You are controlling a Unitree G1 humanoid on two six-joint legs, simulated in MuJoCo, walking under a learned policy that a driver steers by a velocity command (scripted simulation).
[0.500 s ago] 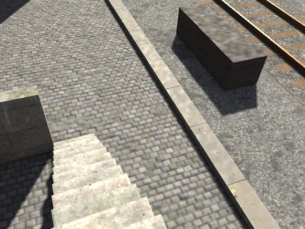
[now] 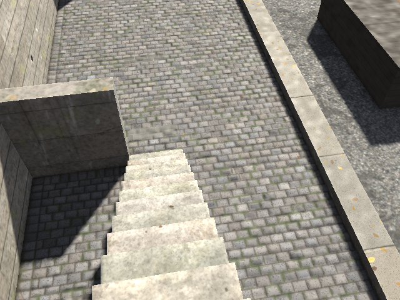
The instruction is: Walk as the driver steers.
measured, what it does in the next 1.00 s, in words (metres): goes down, turning left: left foot 0.19 m lower, then right foot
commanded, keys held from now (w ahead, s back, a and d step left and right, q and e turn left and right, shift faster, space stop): q+shift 0.48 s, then shift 0.08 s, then e+shift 0.44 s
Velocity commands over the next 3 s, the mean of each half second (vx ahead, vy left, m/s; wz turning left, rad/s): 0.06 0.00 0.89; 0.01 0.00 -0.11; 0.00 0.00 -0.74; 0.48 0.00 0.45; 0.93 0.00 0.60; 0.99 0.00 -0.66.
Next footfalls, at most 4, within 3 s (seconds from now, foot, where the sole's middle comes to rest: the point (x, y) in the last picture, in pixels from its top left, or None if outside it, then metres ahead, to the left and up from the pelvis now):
0.24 left None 0.18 0.19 -0.94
0.76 right None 0.26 -0.02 -0.94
1.14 left None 0.22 0.19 -0.94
1.52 right None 0.28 -0.09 -0.94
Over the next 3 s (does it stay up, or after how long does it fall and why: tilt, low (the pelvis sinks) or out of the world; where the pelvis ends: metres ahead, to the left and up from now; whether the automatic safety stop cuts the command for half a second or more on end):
stays up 0.46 0.24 -0.43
